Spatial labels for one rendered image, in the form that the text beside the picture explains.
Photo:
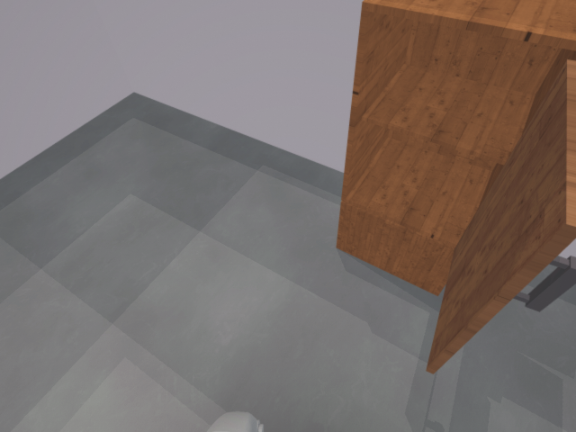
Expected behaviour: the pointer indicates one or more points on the handle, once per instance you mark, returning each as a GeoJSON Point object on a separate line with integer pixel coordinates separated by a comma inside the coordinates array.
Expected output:
{"type": "Point", "coordinates": [553, 286]}

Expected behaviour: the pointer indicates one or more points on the cupboard door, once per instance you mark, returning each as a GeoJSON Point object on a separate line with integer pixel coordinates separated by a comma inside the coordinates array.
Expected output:
{"type": "Point", "coordinates": [527, 218]}

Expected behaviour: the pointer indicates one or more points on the left robot thigh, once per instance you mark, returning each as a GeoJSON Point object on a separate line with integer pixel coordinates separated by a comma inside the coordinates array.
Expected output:
{"type": "Point", "coordinates": [236, 422]}

